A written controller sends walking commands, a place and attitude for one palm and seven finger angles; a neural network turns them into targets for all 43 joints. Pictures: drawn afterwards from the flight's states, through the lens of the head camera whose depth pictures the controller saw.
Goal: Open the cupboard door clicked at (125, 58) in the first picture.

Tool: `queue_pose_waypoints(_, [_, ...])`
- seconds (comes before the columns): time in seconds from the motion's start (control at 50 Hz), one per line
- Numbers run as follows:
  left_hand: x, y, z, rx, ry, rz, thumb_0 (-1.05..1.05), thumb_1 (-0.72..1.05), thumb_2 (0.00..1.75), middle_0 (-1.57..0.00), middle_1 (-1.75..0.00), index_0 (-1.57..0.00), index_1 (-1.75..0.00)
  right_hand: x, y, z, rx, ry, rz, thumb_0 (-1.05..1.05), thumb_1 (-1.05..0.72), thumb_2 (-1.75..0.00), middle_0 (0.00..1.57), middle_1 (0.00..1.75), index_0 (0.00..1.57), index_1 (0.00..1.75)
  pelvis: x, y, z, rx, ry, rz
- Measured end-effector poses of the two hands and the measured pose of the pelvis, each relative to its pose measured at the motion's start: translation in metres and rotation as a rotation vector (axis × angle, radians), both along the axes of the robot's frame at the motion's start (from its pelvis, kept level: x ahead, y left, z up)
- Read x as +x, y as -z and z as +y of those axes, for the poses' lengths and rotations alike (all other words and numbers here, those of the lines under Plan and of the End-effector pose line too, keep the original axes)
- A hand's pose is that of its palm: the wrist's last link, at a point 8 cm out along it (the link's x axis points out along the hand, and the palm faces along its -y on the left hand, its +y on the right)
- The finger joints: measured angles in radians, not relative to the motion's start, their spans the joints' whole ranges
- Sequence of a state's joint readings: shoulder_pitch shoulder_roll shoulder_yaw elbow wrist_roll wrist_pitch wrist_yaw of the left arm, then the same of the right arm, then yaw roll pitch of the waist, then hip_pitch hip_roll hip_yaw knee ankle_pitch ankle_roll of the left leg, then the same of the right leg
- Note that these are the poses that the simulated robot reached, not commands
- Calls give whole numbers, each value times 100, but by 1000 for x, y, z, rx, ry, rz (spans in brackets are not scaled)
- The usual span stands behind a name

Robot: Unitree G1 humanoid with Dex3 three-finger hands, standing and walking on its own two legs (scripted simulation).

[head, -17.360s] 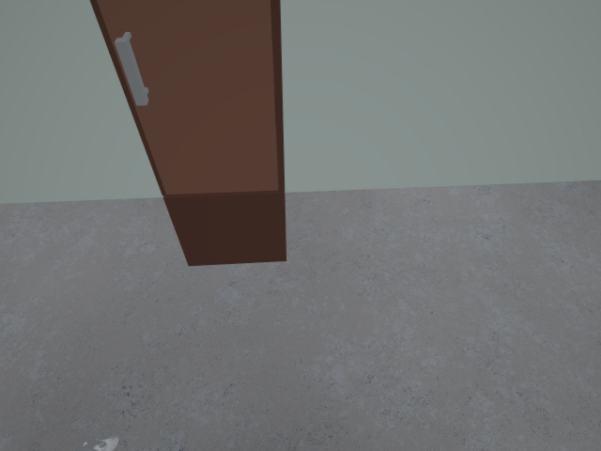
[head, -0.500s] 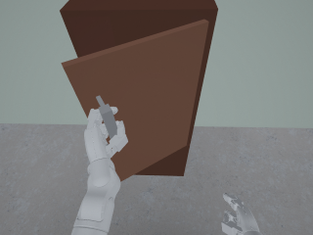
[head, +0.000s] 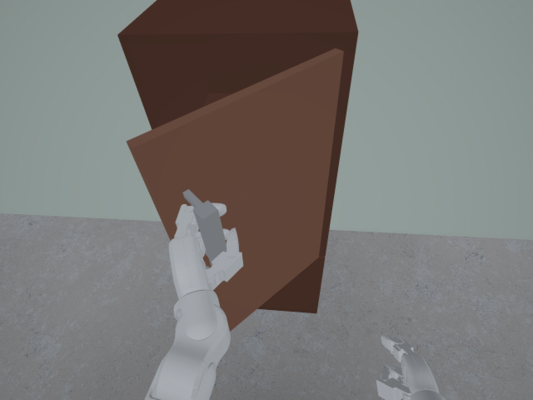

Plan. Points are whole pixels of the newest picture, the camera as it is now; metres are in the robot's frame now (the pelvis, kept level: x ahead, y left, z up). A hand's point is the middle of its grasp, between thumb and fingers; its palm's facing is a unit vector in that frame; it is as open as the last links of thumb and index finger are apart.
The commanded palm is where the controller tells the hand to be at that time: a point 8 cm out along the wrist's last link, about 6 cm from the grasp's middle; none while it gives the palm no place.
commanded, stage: open thumb and fingers to let go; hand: left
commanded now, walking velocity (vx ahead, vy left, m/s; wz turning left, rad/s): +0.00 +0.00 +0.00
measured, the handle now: (206, 234) +0.33 +0.12 +0.09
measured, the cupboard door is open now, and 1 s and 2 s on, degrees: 47 48 49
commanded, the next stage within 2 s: slide the hand sideways off the handle in 0.66 s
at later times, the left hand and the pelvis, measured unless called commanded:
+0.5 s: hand (233, 251) +0.29 +0.08 +0.11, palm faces +0.36 -0.93 -0.02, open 14.2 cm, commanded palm +0.26 +0.11 +0.09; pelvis -0.04 +0.01 +0.01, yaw -1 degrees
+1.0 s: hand (223, 268) +0.27 +0.09 +0.10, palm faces -0.15 -0.99 -0.05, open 16.1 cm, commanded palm +0.24 +0.12 +0.09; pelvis -0.05 +0.04 +0.00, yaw -1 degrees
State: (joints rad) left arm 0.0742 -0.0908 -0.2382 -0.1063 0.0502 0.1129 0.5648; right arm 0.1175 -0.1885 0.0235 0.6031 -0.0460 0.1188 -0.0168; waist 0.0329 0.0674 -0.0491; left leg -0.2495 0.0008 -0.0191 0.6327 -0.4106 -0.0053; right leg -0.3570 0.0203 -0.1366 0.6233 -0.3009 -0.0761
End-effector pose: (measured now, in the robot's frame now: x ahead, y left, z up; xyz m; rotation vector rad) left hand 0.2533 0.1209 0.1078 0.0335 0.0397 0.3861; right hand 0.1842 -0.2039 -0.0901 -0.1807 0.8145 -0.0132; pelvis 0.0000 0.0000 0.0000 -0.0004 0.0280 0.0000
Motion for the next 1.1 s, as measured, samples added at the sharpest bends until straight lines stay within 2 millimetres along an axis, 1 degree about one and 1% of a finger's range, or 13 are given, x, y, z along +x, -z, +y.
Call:
queue_pose_waypoints(0.1, [-2, 0, -2, 0, -14, -7, 1, 44, 70, -34, -129, -36, -131, -21, 2, -9, -13, 19, 8, 1, -91, -90, 20, 30, 20, 30, -10, -2, -5, 5, -1, -12])
queue_pose_waypoints(0.24, [-2, 0, -2, 2, -1, -18, 1, 6, 54, -32, -126, -32, -126, -44, 4, -15, -25, 40, 14, 1, -91, -90, 20, 30, 20, 30, -24, -5, -6, 6, 4, -23])
queue_pose_waypoints(0.3, [-1, -1, -2, 0, 5, -22, 0, -12, 46, -32, -124, -31, -124, -51, 3, -15, -26, 47, 11, 1, -91, -90, 20, 30, 20, 30, -30, -6, -4, 5, 7, -27])
queue_pose_waypoints(0.36, [0, -2, -3, -5, 10, -24, 0, -27, 40, -31, -121, -30, -121, -55, 2, -12, -26, 51, 3, 1, -90, -90, 20, 30, 20, 30, -34, -7, -1, 5, 11, -29])
queue_pose_waypoints(0.46, [0, -2, -3, -7, 15, -25, 0, -41, 34, -29, -109, -28, -109, -59, -2, -4, -20, 52, -11, 1, -90, -90, 20, 30, 20, 30, -38, -7, 6, 6, 16, -34])
queue_pose_waypoints(0.56, [4, -1, -3, -1, 19, -20, -1, -47, 31, -25, -90, -24, -89, -59, -3, 6, -19, 46, -15, 1, -90, -90, 20, 30, 20, 30, -40, -7, 13, 4, 18, -35])
queue_pose_waypoints(0.78, [2, -1, 2, 9, 35, -26, -1, -50, 30, -40, -63, -36, -68, -55, -1, 31, -10, 2, -9, 1, -90, -90, 21, 30, 20, 30, -43, -3, 29, 5, 12, -26])
queue_pose_waypoints(0.82, [1, 1, 5, 33, 95, -37, -1, -50, 30, -40, -59, -33, -65, -55, 0, 35, -11, -10, -11, 1, -90, -90, 21, 30, 20, 30, -44, -2, 30, 7, 9, -27])
queue_pose_waypoints(0.9, [-1, 2, 17, 97, 363, -67, -1, -50, 30, -33, -48, -23, -52, -61, 0, 39, -13, -15, -38, 1, -90, -90, 21, 30, 20, 30, -47, 0, 33, 7, 3, -39])
queue_pose_waypoints(0.96, [1, 2, 22, 73, 509, -50, -1, -50, 30, -27, -42, -18, -44, -66, 0, 40, -4, -5, -65, 1, -90, -90, 21, 30, 20, 30, -48, 1, 36, 5, 4, -49])
queue_pose_waypoints(1.0, [2, 2, 21, 20, 538, -41, -2, -50, 30, -24, -38, -17, -40, -69, -1, 40, 7, 1, -83, 1, -90, -90, 21, 30, 20, 30, -49, 1, 38, 7, 10, -50])
queue_pose_waypoints(1.04, [2, 3, 19, -23, 527, -43, -1, -50, 30, -21, -36, -15, -37, -72, -3, 40, 17, 4, -97, 1, -90, -90, 21, 30, 20, 30, -48, 1, 38, 10, 18, -48])
queue_pose_waypoints(1.1, [-3, 3, 14, -32, 507, -52, -1, -50, 30, -17, -33, -16, -35, -74, -5, 38, 29, 7, -110, 1, -90, -90, 21, 30, 20, 30, -46, 1, 38, 13, 34, -41])
